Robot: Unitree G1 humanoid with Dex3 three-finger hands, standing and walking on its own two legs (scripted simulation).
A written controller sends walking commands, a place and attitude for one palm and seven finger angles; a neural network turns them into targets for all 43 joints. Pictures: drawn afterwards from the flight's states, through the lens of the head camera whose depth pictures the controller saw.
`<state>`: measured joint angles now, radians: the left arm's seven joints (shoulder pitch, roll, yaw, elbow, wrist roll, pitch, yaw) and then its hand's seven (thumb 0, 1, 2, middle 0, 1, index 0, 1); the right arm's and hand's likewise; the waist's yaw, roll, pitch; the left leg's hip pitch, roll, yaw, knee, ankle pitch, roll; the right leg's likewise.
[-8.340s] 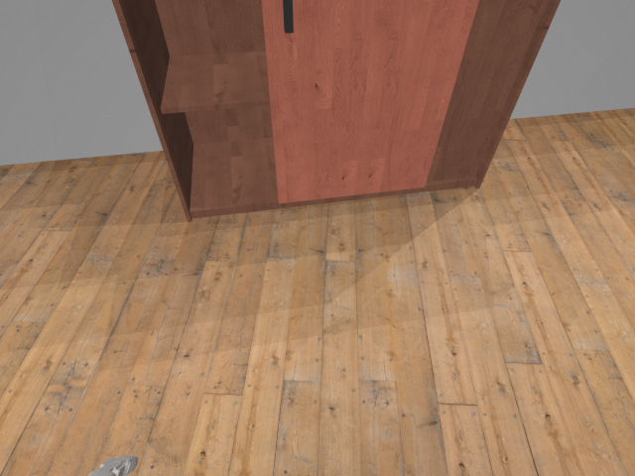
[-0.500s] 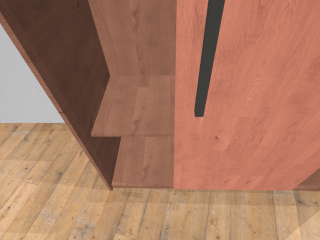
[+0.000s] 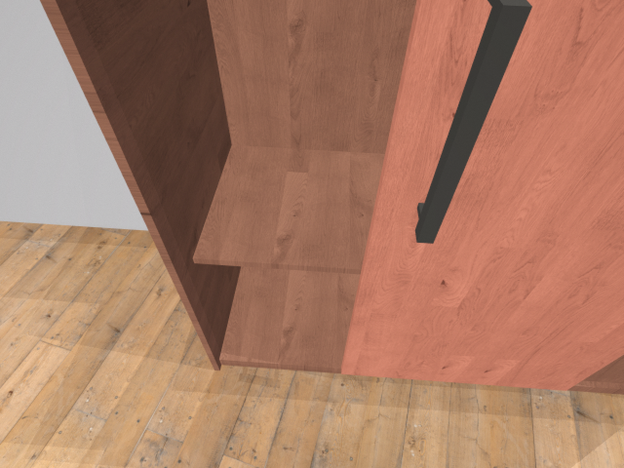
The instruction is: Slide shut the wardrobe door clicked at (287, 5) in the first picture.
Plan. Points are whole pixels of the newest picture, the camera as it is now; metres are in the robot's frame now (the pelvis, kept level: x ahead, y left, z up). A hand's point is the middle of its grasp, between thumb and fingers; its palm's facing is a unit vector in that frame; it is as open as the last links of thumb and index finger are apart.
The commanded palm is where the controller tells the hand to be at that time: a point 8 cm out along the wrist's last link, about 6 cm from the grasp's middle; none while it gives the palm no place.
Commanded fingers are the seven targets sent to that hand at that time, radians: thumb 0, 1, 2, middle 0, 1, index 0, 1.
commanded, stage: come to a stop and stand still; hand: right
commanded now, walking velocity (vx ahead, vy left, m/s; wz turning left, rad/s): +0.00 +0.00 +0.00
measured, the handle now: (453, 139) +0.47 -0.14 +0.20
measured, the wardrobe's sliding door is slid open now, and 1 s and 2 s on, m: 0.39 0.39 0.39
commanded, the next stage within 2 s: look again from close up in 1.26 s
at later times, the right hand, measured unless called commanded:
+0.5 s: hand out of the picture +0.00 -0.13 -0.17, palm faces +0.07 +0.99 -0.14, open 7.4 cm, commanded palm none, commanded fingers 0.00 -0.90 -0.90 0.20 0.30 0.20 0.30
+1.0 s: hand out of the picture +0.01 -0.14 -0.17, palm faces +0.08 +0.99 -0.15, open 7.4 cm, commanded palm none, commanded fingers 0.00 -0.90 -0.90 0.20 0.30 0.20 0.30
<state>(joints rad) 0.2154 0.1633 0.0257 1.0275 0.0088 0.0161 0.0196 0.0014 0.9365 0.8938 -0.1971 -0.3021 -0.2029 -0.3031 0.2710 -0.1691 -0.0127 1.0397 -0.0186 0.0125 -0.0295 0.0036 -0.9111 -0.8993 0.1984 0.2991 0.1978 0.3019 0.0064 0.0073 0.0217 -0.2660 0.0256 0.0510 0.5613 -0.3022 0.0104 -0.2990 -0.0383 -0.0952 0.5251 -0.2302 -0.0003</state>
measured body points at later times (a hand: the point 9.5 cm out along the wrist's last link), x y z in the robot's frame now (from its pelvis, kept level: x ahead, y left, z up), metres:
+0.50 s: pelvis +0.03 +0.02 +0.01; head +0.04 +0.01 +0.46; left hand +0.01 +0.22 -0.15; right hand -0.01 -0.19 -0.16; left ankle +0.00 +0.11 -0.73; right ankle +0.03 -0.12 -0.73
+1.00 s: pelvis +0.05 +0.01 +0.01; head +0.06 +0.00 +0.46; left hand +0.04 +0.22 -0.15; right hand +0.01 -0.20 -0.16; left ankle +0.00 +0.11 -0.73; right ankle +0.03 -0.12 -0.73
